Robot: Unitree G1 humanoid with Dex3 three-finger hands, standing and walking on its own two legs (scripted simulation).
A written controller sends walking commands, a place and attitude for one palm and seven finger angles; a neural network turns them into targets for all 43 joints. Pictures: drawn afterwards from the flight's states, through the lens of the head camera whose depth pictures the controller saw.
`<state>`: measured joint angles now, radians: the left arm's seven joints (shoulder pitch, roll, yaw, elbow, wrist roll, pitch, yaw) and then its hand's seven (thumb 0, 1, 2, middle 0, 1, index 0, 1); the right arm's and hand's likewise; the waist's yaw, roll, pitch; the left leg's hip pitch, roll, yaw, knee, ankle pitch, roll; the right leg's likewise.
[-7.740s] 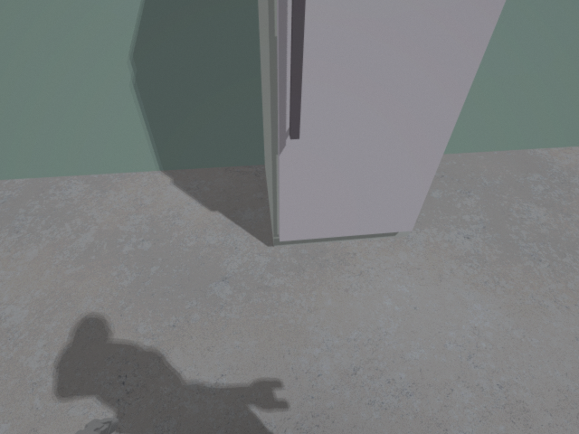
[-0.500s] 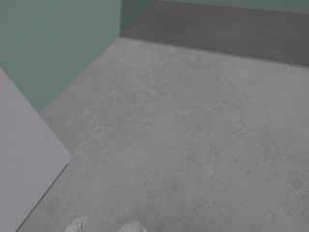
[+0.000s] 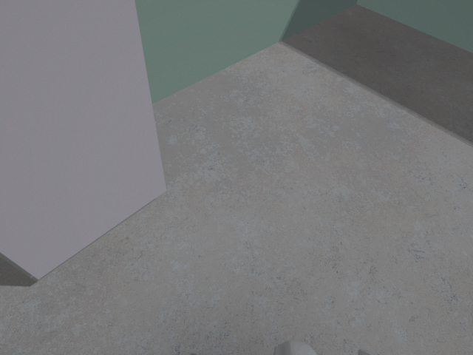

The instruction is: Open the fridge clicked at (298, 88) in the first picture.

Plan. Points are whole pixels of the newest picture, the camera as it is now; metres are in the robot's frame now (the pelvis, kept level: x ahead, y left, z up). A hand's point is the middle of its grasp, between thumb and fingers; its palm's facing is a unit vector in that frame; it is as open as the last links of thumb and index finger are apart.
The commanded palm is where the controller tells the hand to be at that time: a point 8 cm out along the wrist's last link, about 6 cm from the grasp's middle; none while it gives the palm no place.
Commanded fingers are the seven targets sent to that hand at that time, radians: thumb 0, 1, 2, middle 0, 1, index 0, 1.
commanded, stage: turn to face it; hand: left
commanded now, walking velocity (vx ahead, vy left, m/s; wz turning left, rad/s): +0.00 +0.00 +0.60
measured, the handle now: out of the picture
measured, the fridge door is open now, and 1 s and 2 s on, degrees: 0 0 0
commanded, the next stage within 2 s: take the last steps up to it in 1.44 s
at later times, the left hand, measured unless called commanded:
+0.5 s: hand out of the picture +0.06 +0.17 -0.13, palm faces +0.28 -0.91 -0.30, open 7.4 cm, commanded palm none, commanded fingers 0.00 0.90 0.90 -0.20 -0.30 -0.20 -0.30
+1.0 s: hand out of the picture -0.18 +0.17 -0.19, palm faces +0.62 -0.74 -0.25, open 7.4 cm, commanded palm none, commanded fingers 0.00 0.90 0.90 -0.20 -0.30 -0.20 -0.30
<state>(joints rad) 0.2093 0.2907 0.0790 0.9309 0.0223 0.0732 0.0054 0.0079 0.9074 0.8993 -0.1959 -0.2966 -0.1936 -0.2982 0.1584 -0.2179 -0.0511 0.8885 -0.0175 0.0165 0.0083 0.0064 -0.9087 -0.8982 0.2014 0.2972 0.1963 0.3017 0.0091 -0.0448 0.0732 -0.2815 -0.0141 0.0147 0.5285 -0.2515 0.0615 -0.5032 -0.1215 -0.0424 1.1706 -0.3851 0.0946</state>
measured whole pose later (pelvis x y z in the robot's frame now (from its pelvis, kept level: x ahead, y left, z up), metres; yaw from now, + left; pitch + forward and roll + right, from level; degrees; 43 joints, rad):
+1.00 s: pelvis -0.06 -0.02 -0.01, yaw +36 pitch -1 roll -1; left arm 0.28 0.29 0.07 0.96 0.02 0.09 0.02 0.01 0.91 0.90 -0.20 -0.30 -0.20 -0.30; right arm 0.10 -0.23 -0.05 0.88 -0.02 0.02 0.02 0.01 -0.91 -0.90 0.20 0.30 0.19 0.30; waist 0.04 -0.06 0.09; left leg -0.29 0.00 0.07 0.63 -0.31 0.06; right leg -0.41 -0.15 -0.11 1.06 -0.53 0.08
